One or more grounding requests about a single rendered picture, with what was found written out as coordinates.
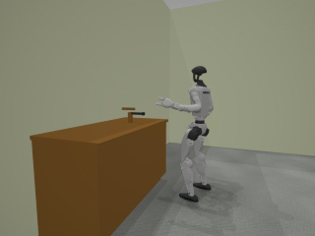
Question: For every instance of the robot right upper arm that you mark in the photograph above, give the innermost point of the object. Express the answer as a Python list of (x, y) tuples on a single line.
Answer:
[(211, 106)]

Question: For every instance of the robot left upper arm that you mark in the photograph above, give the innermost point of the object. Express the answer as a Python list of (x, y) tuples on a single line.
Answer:
[(193, 91)]

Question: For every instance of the robot right shin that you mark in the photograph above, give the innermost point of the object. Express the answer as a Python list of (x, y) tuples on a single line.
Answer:
[(202, 170)]

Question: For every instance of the counter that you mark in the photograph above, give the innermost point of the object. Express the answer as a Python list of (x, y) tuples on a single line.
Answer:
[(89, 178)]

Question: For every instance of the robot left hand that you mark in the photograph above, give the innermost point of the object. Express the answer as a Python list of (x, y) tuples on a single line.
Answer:
[(166, 102)]

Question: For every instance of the robot right hand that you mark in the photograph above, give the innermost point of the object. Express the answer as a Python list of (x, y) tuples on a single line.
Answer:
[(191, 125)]

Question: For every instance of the humanoid robot torso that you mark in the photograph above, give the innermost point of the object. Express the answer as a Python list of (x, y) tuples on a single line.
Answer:
[(204, 96)]

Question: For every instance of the left robot forearm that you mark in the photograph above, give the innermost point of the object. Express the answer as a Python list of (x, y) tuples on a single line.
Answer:
[(185, 108)]

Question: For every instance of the tap lever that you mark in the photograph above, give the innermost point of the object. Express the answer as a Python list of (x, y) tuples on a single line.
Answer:
[(138, 113)]

